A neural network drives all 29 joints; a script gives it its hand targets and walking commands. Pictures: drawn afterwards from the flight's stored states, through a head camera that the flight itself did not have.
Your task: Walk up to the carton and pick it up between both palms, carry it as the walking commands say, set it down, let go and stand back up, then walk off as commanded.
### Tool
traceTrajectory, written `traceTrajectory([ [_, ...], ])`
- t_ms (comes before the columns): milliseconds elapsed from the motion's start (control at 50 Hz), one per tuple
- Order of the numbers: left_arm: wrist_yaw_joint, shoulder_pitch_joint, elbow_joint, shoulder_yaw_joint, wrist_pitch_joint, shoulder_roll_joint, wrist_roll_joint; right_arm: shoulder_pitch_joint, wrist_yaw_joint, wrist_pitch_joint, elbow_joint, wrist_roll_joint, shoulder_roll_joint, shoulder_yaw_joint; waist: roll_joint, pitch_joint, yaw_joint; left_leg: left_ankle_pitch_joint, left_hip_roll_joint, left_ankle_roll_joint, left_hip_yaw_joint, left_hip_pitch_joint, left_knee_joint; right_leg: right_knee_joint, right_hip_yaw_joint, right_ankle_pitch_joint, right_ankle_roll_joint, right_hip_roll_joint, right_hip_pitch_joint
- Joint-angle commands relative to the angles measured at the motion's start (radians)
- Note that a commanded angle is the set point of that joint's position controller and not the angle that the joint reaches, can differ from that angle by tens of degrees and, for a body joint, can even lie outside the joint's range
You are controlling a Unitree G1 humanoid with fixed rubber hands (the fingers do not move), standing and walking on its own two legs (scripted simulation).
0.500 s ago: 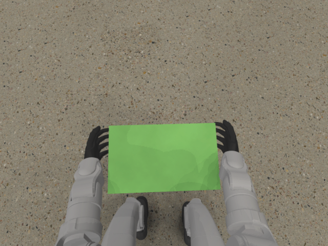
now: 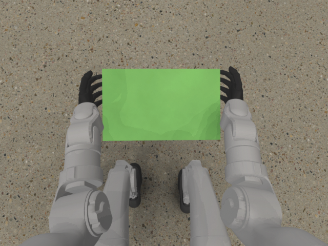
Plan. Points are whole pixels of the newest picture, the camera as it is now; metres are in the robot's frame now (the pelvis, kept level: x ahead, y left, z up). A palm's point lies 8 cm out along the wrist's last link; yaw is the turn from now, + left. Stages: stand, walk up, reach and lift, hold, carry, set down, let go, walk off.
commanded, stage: set down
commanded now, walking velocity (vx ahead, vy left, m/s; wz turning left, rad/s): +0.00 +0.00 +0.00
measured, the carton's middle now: (161, 107) +0.43 -0.01 -0.16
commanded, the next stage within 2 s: none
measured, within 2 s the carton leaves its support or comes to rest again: neither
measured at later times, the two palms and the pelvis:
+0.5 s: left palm (98, 104) +0.45 +0.17 -0.16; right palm (217, 102) +0.45 -0.18 -0.16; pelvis +0.01 -0.01 -0.06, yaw +1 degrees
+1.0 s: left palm (113, 111) +0.47 +0.16 -0.30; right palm (210, 111) +0.46 -0.19 -0.29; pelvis -0.03 +0.00 -0.14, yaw +1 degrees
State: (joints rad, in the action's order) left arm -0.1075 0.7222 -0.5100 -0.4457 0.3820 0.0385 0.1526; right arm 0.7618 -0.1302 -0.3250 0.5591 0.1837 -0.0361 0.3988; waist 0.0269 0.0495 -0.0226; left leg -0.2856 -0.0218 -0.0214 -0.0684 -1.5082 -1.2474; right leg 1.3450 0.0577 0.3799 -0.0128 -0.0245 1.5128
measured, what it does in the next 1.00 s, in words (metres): lowers itself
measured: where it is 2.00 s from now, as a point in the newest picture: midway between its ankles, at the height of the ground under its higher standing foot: (160, 195)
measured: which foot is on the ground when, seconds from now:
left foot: down 0.00-1.00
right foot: down 0.00-1.00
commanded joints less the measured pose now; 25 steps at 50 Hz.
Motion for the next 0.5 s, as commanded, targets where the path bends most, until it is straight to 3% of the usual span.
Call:
traceTrajectory([
  [0,0.432,0.951,0.076,0.679,-0.031,0.867,-0.206,0.850,0.438,-0.011,-0.046,-0.216,-0.956,-0.631,0.019,1.241,0.035,-0.174,0.136,-0.017,0.070,0.446,0.006,-0.102,-0.047,0.133,0.032,0.164,-0.304],
  [20,0.431,0.968,0.107,0.696,-0.037,0.862,-0.208,0.905,0.440,-0.002,-0.115,-0.251,-0.962,-0.682,0.023,1.330,0.076,-0.145,0.136,-0.020,0.058,0.456,-0.008,-0.086,-0.052,0.101,0.030,0.162,-0.340],
  [60,0.428,0.903,0.049,0.661,-0.037,0.843,-0.192,0.851,0.440,-0.004,-0.043,-0.229,-0.943,-0.646,0.031,1.246,0.059,-0.118,0.137,-0.013,0.060,0.418,-0.025,-0.065,-0.071,0.072,0.021,0.163,-0.236],
  [140,0.439,0.954,0.129,0.686,-0.062,0.799,-0.227,0.856,0.406,0.004,-0.106,-0.252,-0.981,-0.715,0.065,1.397,0.064,-0.031,0.152,-0.008,0.016,0.298,-0.115,-0.040,-0.036,-0.008,0.013,0.158,-0.367],
  [160,0.435,0.917,0.147,0.714,-0.076,0.804,-0.250,0.865,0.399,0.018,-0.159,-0.281,-0.982,-0.750,0.059,1.458,0.068,0.045,0.156,-0.009,0.026,0.313,-0.127,-0.012,-0.048,-0.105,0.006,0.158,-0.365],
  [200,0.427,0.899,0.113,0.721,-0.076,0.763,-0.244,0.855,0.388,0.019,-0.152,-0.280,-0.950,-0.746,0.055,1.447,0.058,0.048,0.161,-0.006,0.024,0.302,-0.148,0.008,-0.052,-0.099,-0.005,0.154,-0.321],
  [220,0.428,0.956,0.165,0.727,-0.086,0.768,-0.259,0.817,0.378,0.015,-0.114,-0.265,-0.985,-0.739,0.064,1.449,0.044,0.052,0.169,-0.002,0.014,0.251,-0.162,0.005,-0.032,-0.113,-0.003,0.156,-0.358],
  [240,0.427,0.910,0.111,0.726,-0.079,0.775,-0.248,0.835,0.376,0.023,-0.140,-0.260,-0.941,-0.740,0.057,1.444,0.055,0.048,0.167,0.002,0.009,0.243,-0.168,0.021,-0.051,-0.115,-0.005,0.153,-0.331],
  [260,0.426,0.915,0.131,0.716,-0.092,0.753,-0.259,0.796,0.372,0.019,-0.082,-0.238,-0.962,-0.704,0.091,1.426,0.028,0.059,0.161,-0.006,0.027,0.221,-0.180,0.029,-0.045,-0.135,-0.005,0.151,-0.317],
  [280,0.422,0.923,0.144,0.732,-0.090,0.778,-0.264,0.799,0.370,0.026,-0.101,-0.241,-0.943,-0.712,0.053,1.444,0.028,0.046,0.162,0.000,0.026,0.246,-0.173,0.052,-0.054,-0.123,0.004,0.153,-0.298],
  [300,0.419,0.921,0.139,0.737,-0.092,0.766,-0.263,0.800,0.370,0.028,-0.127,-0.244,-0.936,-0.721,0.053,1.457,0.031,0.071,0.160,0.003,0.020,0.253,-0.193,0.063,-0.057,-0.140,0.004,0.153,-0.282],
  [340,0.414,0.928,0.162,0.794,-0.095,0.790,-0.289,0.772,0.356,0.036,-0.136,-0.240,-0.936,-0.704,0.023,1.497,-0.015,0.098,0.165,0.010,0.036,0.290,-0.210,0.087,-0.074,-0.164,0.000,0.160,-0.241],
  [360,0.412,0.885,0.123,0.770,-0.092,0.786,-0.276,0.800,0.357,0.039,-0.146,-0.257,-0.905,-0.720,0.002,1.476,0.028,0.109,0.158,0.011,0.027,0.272,-0.208,0.088,-0.061,-0.158,0.005,0.152,-0.241],
  [380,0.413,0.935,0.187,0.792,-0.109,0.743,-0.286,0.809,0.350,0.042,-0.175,-0.273,-0.944,-0.760,0.041,1.568,0.053,0.124,0.168,0.007,0.024,0.250,-0.239,0.097,-0.048,-0.190,-0.004,0.151,-0.319],
  [400,0.404,0.928,0.206,0.802,-0.109,0.744,-0.293,0.774,0.346,0.039,-0.164,-0.272,-0.927,-0.755,0.037,1.606,0.023,0.159,0.166,0.012,0.029,0.272,-0.251,0.118,-0.066,-0.237,-0.006,0.154,-0.325],
  [460,0.384,0.956,0.212,0.809,-0.113,0.748,-0.324,0.839,0.335,0.046,-0.210,-0.290,-0.893,-0.777,0.034,1.627,0.043,0.124,0.169,0.019,0.017,0.265,-0.277,0.139,-0.066,-0.181,-0.011,0.146,-0.316],
  [480,0.378,0.928,0.168,0.803,-0.113,0.761,-0.328,0.874,0.332,0.054,-0.240,-0.297,-0.871,-0.773,0.058,1.582,0.023,0.140,0.168,0.014,0.030,0.275,-0.282,0.146,-0.074,-0.192,-0.009,0.149,-0.265],
])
